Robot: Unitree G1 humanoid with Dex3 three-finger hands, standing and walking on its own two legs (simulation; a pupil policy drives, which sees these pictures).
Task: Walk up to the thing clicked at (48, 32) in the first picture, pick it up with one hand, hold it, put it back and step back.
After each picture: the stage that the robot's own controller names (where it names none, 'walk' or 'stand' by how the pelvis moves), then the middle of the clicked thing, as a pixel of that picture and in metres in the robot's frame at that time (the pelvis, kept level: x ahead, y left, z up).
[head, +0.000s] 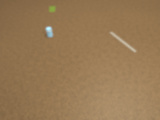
stand; (49, 32) +1.65 +0.46 -0.72
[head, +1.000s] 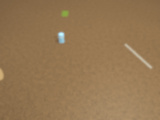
walk; (61, 37) +1.54 +0.22 -0.69
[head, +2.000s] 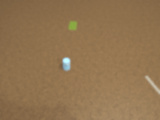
walk; (66, 64) +1.00 +0.14 -0.71
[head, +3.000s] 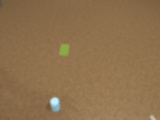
walk; (55, 104) +0.61 +0.20 -0.71
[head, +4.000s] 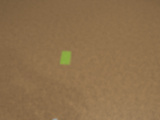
stand; out of the picture +0.40 +0.20 -0.70
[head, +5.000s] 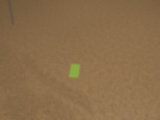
stand; out of the picture +0.37 +0.21 -0.72
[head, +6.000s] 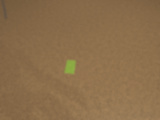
stand; out of the picture +0.36 +0.21 -0.72
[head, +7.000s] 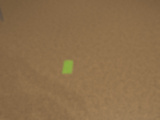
stand; out of the picture +0.37 +0.23 -0.72
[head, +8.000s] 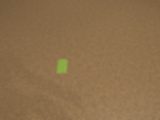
stand; out of the picture +0.34 +0.24 -0.72
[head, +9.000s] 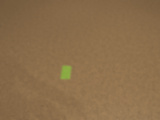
stand; out of the picture +0.35 +0.22 -0.73
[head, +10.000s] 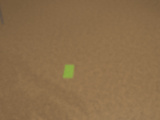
stand; out of the picture +0.34 +0.21 -0.73
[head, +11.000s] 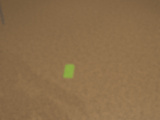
go down; out of the picture +0.35 +0.21 -0.73
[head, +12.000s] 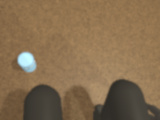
go down; (27, 62) +0.45 +0.22 -0.34
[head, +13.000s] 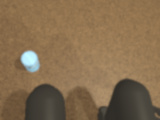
go down; (31, 62) +0.46 +0.21 -0.31
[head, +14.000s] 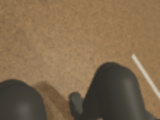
close in; out of the picture +0.45 +0.26 -0.23
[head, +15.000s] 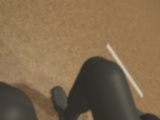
close; out of the picture +0.44 +0.27 -0.23
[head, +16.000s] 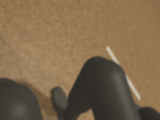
lift; out of the picture +0.41 +0.24 -0.23
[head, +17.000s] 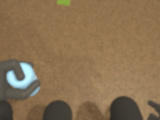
lift; (25, 81) +0.34 +0.20 -0.03
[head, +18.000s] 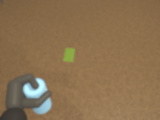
hold; (38, 96) +0.32 +0.17 -0.01
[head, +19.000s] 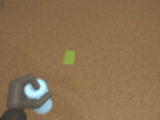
hold; (39, 97) +0.32 +0.17 -0.02
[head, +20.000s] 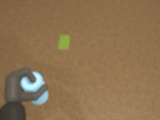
crouch; (35, 89) +0.35 +0.18 -0.05
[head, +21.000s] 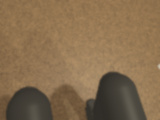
lower; out of the picture +0.49 +0.26 -0.10
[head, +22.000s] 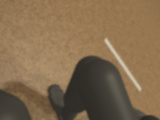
lower; out of the picture +0.45 +0.28 -0.23
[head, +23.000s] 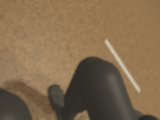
lower; out of the picture +0.45 +0.28 -0.24
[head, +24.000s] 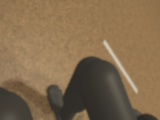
lower; out of the picture +0.45 +0.28 -0.24
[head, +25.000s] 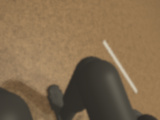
lower; out of the picture +0.45 +0.27 -0.24
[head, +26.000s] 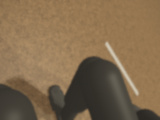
open; out of the picture +0.45 +0.26 -0.24
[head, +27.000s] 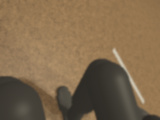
stand; out of the picture +0.45 +0.25 -0.24
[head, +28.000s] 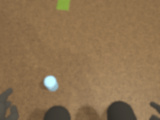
walk; (51, 83) +0.44 +0.18 -0.48
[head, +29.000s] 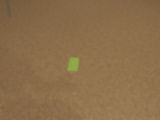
stand; out of the picture +0.39 +0.17 -0.66
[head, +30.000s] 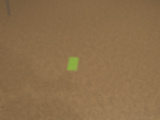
stand; out of the picture +0.40 +0.18 -0.67
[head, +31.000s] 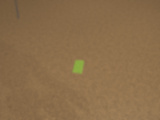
stand; out of the picture +0.40 +0.17 -0.71
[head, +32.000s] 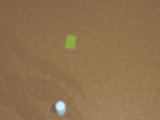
walk; (60, 108) +0.45 +0.14 -0.70
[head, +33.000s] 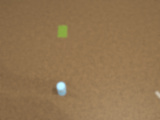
walk; (61, 88) +0.60 +0.18 -0.69
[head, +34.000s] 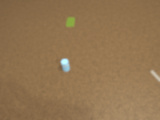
walk; (65, 65) +0.91 +0.23 -0.70
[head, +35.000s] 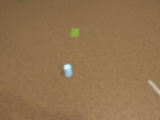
stand; (67, 70) +0.99 +0.19 -0.71
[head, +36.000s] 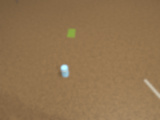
stand; (64, 71) +1.00 +0.20 -0.73
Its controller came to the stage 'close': yes
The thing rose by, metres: 0.72
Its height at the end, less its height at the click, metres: +0.00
